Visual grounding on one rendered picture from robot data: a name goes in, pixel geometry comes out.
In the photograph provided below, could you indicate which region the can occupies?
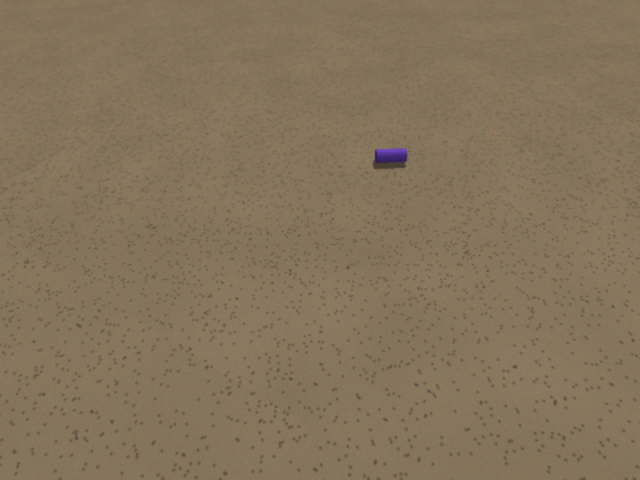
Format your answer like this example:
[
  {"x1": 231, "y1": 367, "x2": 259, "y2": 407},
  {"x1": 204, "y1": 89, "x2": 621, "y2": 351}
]
[{"x1": 375, "y1": 148, "x2": 407, "y2": 163}]

